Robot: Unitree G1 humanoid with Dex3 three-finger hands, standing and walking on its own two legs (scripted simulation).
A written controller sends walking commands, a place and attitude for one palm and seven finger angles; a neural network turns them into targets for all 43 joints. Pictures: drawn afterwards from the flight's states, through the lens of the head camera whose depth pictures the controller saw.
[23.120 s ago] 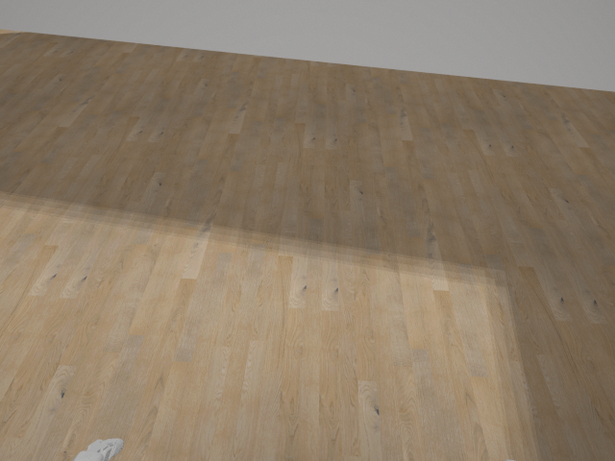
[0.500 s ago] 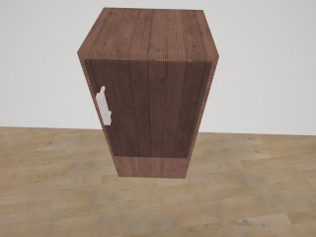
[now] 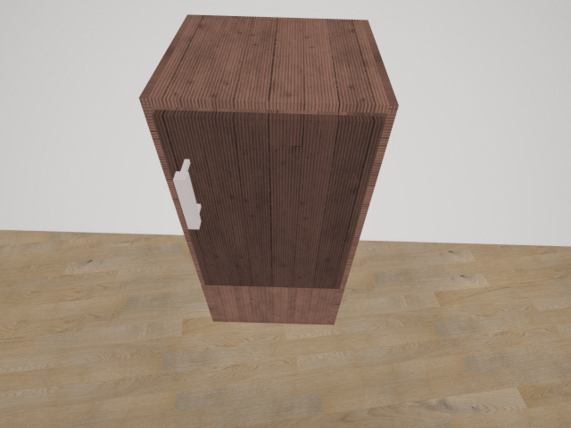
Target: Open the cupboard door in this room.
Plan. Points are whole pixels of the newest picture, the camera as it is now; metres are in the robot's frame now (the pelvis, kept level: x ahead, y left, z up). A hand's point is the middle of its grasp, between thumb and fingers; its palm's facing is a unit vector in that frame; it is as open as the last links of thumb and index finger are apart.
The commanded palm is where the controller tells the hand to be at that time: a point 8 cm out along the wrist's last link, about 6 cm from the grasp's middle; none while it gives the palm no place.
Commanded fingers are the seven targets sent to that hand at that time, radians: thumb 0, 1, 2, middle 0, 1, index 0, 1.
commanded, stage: look again from close up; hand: left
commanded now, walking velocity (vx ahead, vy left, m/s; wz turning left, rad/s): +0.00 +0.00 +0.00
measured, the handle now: (190, 194) +0.55 +0.23 -0.04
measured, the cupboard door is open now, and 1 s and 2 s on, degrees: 0 0 0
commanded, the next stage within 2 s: raise the hand with hooked fingers in 0.12 s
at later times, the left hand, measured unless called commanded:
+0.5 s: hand (166, 374) +0.19 +0.18 -0.02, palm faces +0.08 -1.00 -0.02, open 7.8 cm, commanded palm +0.12 +0.24 -0.06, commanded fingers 0.00 0.55 0.75 -0.23 -0.53 -0.23 -0.53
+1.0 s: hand (135, 394) +0.17 +0.22 -0.05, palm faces +0.00 -1.00 -0.03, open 10.7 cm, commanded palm +0.14 +0.28 -0.05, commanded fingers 0.00 -0.03 0.50 -0.27 -0.90 -0.27 -0.90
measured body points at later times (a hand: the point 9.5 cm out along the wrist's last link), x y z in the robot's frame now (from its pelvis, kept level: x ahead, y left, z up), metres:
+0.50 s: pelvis -0.04 +0.00 -0.05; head +0.00 +0.00 +0.40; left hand +0.18 +0.23 -0.01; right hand +0.14 -0.26 -0.12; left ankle -0.02 +0.12 -0.74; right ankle -0.04 -0.09 -0.74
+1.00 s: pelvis -0.07 +0.01 -0.09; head +0.00 +0.01 +0.35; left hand +0.17 +0.28 -0.05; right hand +0.09 -0.21 -0.19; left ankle -0.02 +0.12 -0.74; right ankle -0.04 -0.09 -0.74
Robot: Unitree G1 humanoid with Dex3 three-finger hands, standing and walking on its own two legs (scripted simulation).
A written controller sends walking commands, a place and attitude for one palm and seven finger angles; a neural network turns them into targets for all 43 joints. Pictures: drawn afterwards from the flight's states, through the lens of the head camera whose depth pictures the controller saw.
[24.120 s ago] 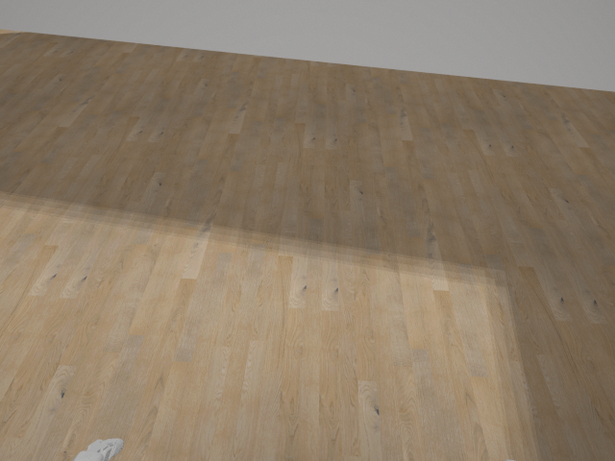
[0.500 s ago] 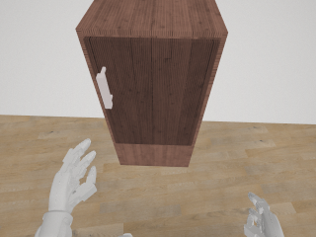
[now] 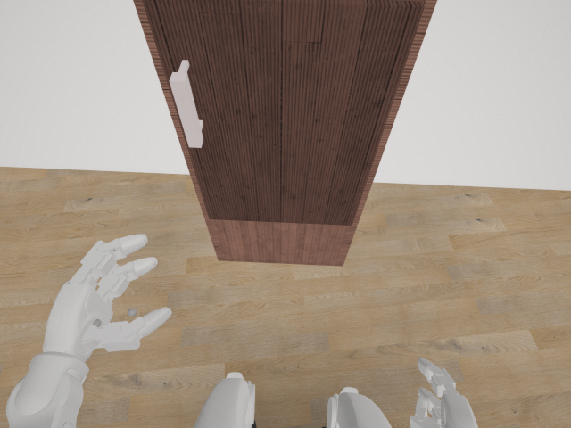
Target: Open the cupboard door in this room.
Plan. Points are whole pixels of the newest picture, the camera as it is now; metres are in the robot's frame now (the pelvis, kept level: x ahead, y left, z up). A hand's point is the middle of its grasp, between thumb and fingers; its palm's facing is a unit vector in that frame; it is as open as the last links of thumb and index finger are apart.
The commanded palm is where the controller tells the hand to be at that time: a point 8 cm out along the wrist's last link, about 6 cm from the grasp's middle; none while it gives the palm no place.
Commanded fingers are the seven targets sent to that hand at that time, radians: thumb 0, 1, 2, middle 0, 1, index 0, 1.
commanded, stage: raise the hand with hooked fingers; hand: left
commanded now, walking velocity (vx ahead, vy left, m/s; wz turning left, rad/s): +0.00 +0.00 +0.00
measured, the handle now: (190, 105) +0.62 +0.21 +0.06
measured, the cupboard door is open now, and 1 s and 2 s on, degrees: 0 0 0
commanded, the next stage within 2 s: move the hooked fingers beside the handle in 1.32 s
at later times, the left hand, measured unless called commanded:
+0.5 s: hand (78, 286) +0.27 +0.27 +0.06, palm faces +0.02 -1.00 -0.06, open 13.5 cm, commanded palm +0.25 +0.33 +0.07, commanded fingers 0.00 -0.50 0.30 -0.30 -1.20 -0.30 -1.20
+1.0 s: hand (67, 256) +0.30 +0.29 +0.08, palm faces -0.01 -1.00 -0.06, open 14.0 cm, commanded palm +0.28 +0.34 +0.08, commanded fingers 0.00 -0.50 0.30 -0.30 -1.20 -0.30 -1.20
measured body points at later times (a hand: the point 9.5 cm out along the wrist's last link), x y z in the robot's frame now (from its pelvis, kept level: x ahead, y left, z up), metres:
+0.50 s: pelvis +0.01 +0.03 +0.02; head +0.08 +0.05 +0.46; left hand +0.26 +0.33 +0.07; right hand +0.20 -0.20 -0.05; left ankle +0.06 +0.12 -0.65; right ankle +0.03 -0.10 -0.65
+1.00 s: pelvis +0.02 +0.02 +0.02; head +0.09 +0.04 +0.47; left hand +0.30 +0.35 +0.08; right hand +0.16 -0.24 -0.06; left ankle +0.06 +0.12 -0.65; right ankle +0.03 -0.10 -0.65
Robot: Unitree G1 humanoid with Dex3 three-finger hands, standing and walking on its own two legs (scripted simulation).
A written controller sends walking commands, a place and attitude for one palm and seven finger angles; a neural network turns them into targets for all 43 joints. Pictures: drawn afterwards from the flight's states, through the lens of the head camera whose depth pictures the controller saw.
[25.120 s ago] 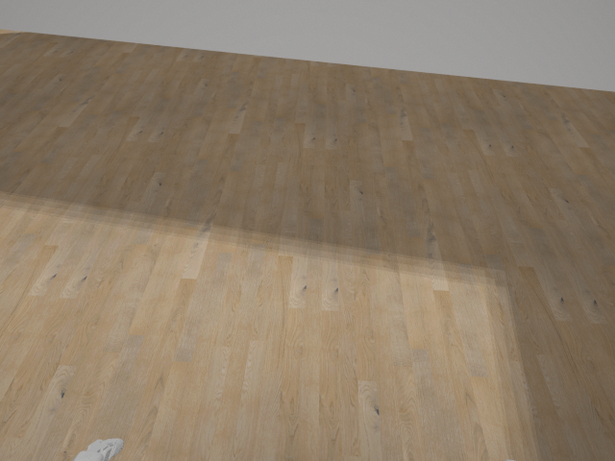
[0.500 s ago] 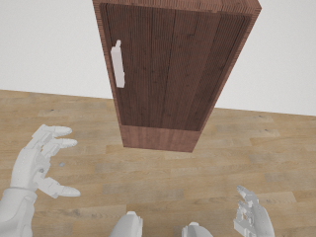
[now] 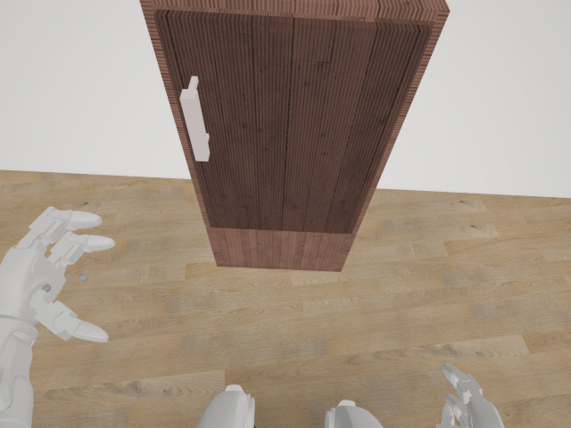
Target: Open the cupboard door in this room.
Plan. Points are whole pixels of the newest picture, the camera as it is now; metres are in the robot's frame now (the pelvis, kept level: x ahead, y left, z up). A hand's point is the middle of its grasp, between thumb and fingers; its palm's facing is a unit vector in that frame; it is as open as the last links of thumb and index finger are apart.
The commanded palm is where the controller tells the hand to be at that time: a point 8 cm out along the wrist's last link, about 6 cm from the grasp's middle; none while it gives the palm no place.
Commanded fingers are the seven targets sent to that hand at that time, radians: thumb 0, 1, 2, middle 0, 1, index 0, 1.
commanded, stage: raise the hand with hooked fingers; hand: left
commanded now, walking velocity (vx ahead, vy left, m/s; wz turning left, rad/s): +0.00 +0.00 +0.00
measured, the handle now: (198, 120) +0.61 +0.19 +0.03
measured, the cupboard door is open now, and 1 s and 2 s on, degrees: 0 0 0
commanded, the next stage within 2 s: move the hooked fingers beside the handle in 0.32 s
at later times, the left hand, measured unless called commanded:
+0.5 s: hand (96, 279) +0.28 +0.26 +0.05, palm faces +0.02 -1.00 -0.05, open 14.0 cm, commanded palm +0.28 +0.30 +0.05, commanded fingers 0.00 -0.50 0.30 -0.30 -1.20 -0.30 -1.20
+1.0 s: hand (127, 213) +0.39 +0.25 +0.05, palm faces +0.00 -1.00 -0.04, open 14.0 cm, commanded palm +0.37 +0.30 +0.05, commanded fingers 0.00 -0.50 0.30 -0.30 -1.20 -0.30 -1.20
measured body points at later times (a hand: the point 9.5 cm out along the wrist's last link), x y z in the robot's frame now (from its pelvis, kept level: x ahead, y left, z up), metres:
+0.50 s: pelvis +0.00 -0.01 +0.00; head +0.07 -0.01 +0.44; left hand +0.28 +0.31 +0.06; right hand +0.16 -0.26 -0.09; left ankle +0.04 +0.10 -0.67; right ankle +0.02 -0.12 -0.67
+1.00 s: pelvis +0.00 +0.00 -0.01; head +0.10 +0.01 +0.43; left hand +0.38 +0.31 +0.05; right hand +0.09 -0.27 -0.11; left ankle +0.04 +0.10 -0.67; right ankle +0.02 -0.12 -0.67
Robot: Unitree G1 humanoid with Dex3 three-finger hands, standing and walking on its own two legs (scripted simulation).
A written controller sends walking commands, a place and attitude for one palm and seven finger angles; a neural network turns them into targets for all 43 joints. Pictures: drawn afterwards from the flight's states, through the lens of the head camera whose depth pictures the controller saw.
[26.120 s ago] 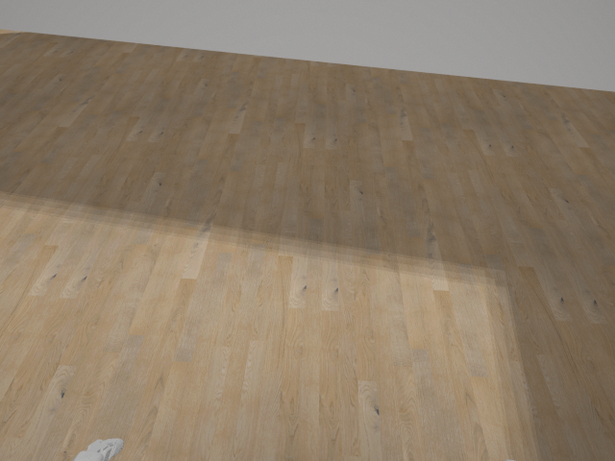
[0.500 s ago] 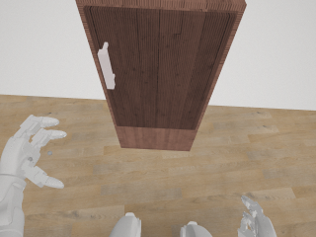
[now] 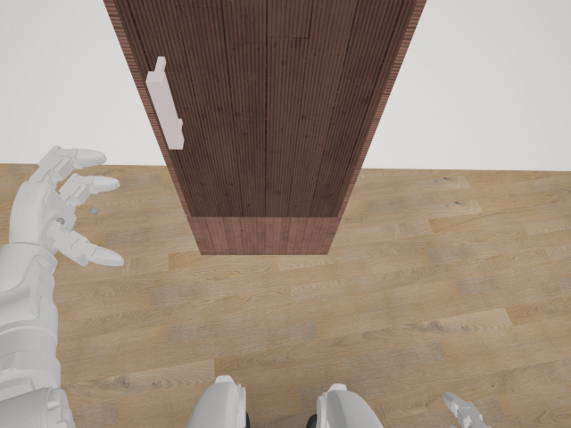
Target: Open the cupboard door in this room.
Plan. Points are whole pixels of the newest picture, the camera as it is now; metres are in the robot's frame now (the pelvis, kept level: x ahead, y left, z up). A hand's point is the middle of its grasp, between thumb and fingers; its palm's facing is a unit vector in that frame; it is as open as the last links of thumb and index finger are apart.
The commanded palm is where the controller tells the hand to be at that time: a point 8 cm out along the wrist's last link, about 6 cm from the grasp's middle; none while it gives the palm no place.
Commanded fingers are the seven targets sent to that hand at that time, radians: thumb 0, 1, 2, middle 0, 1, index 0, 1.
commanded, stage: move the hooked fingers beside the handle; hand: left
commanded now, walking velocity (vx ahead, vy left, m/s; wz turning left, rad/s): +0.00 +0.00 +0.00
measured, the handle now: (169, 105) +0.60 +0.21 +0.04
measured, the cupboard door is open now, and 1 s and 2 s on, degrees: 0 0 0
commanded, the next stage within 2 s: slide the fingers in behind the handle in 1.82 s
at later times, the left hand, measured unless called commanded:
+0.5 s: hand (114, 162) +0.46 +0.26 +0.06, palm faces +0.02 -1.00 -0.04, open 14.0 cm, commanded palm +0.45 +0.30 +0.05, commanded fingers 0.00 -0.50 0.30 -0.30 -1.20 -0.30 -1.20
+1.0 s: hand (125, 120) +0.55 +0.26 +0.05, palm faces +0.02 -1.00 -0.02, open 14.0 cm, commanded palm +0.55 +0.29 +0.04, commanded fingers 0.00 -0.50 0.30 -0.30 -1.20 -0.30 -1.20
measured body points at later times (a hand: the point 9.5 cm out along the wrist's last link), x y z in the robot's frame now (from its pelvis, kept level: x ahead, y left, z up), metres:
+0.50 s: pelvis +0.00 +0.01 -0.01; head +0.13 +0.03 +0.42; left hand +0.46 +0.31 +0.06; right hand +0.04 -0.27 -0.12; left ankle +0.04 +0.10 -0.66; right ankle +0.02 -0.12 -0.66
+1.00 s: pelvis -0.01 +0.01 -0.03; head +0.18 +0.04 +0.38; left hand +0.54 +0.32 +0.06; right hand -0.03 -0.26 -0.12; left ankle +0.04 +0.10 -0.66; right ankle +0.02 -0.12 -0.66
